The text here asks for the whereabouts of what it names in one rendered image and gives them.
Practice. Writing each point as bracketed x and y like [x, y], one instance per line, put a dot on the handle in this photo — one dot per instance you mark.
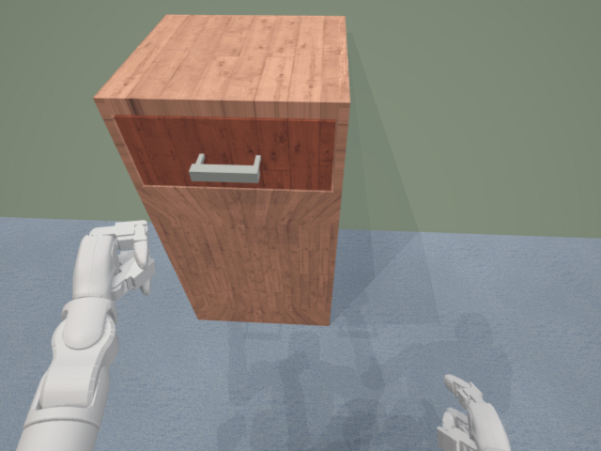
[225, 172]

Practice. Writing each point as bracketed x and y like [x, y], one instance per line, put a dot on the drawer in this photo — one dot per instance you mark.
[296, 153]

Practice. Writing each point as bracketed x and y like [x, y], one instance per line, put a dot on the cabinet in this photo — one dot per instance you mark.
[242, 254]

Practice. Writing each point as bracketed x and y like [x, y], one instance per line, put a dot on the right robot hand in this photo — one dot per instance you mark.
[482, 429]

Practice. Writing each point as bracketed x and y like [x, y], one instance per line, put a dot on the left robot hand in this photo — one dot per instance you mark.
[97, 262]

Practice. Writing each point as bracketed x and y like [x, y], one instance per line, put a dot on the robot left forearm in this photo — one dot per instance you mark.
[68, 407]

